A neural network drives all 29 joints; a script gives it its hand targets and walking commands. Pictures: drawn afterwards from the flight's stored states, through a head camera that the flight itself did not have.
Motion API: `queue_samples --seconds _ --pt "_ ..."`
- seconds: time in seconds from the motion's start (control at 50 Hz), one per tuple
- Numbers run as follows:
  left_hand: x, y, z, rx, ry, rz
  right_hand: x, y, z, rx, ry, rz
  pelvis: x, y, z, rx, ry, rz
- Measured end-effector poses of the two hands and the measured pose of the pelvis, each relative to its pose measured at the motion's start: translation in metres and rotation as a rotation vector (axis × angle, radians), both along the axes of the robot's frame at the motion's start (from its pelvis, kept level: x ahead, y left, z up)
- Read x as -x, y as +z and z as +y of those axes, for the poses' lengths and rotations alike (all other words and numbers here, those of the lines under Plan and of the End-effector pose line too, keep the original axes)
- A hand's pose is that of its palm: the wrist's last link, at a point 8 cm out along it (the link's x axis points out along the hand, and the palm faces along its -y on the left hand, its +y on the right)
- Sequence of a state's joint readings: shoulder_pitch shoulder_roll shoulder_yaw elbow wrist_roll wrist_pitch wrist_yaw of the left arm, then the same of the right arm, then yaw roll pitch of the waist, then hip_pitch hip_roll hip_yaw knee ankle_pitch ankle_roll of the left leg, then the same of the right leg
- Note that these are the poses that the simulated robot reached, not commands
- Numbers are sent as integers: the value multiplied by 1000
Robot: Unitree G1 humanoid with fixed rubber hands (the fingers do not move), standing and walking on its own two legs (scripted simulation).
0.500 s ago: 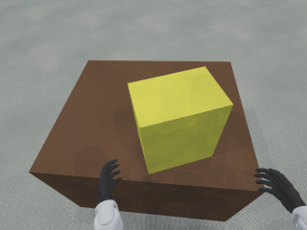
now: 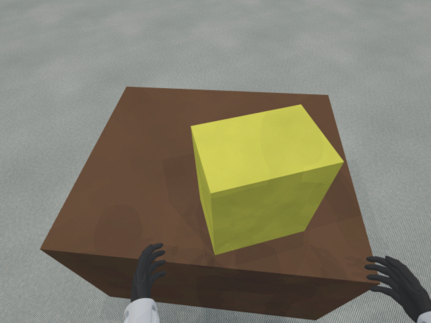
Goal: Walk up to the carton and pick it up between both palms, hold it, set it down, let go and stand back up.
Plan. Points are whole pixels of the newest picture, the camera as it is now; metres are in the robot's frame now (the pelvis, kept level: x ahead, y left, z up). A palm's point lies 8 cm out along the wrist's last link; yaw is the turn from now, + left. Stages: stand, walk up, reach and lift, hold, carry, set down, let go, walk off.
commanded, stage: set down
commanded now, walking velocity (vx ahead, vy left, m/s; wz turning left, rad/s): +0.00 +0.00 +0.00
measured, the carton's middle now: (254, 185) +0.42 -0.01 -0.05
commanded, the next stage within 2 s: let go in 1.90 s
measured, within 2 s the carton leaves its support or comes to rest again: neither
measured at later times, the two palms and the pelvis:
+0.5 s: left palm (138, 298) +0.15 +0.20 -0.06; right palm (401, 308) +0.20 -0.27 -0.06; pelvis +0.01 +0.00 +0.01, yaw +0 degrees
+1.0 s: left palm (128, 303) +0.15 +0.22 -0.07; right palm (379, 307) +0.20 -0.24 -0.07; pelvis +0.02 +0.00 +0.01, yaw +1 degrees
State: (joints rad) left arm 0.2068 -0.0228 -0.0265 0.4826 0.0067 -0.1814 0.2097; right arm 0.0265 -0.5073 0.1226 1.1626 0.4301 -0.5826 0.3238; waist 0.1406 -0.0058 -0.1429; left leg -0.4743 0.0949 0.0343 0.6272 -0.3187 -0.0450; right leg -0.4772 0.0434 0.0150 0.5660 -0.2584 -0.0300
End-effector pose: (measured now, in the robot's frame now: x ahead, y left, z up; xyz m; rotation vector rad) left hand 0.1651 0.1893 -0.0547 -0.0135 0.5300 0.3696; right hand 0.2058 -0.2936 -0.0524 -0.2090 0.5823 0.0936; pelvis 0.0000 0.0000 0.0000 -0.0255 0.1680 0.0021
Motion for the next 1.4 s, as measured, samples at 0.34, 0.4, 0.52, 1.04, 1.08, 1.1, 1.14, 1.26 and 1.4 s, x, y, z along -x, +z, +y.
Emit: queue_samples --seconds 0.34,0.4,0.52,1.04,1.08,1.1,1.14,1.26,1.4 --pt "6 -6 8 -5 -50 80 6 -6 11 -33 -77 25 -10 6 -1 0 4 -30" --pt "8 -7 8 -4 -58 93 8 -7 14 -35 -81 33 -11 7 -2 -1 5 -39" --pt "12 -9 9 0 -72 125 9 -10 21 -37 -91 48 -11 8 -4 -3 6 -58" --pt "20 -18 28 10 -118 239 10 -19 57 -9 -119 121 -17 13 4 8 10 -95" --pt "20 -19 29 12 -122 246 10 -19 59 -6 -120 127 -18 13 4 8 10 -98" --pt "20 -19 29 13 -124 250 10 -20 61 -5 -120 129 -18 14 4 8 10 -99" --pt "20 -19 30 15 -129 257 10 -21 63 -2 -121 134 -18 14 4 9 11 -101" --pt "21 -21 33 19 -145 281 11 -24 72 6 -128 146 -19 14 5 9 11 -109" --pt "19 -19 35 19 -160 286 13 -25 77 10 -143 145 -19 14 5 9 12 -119"
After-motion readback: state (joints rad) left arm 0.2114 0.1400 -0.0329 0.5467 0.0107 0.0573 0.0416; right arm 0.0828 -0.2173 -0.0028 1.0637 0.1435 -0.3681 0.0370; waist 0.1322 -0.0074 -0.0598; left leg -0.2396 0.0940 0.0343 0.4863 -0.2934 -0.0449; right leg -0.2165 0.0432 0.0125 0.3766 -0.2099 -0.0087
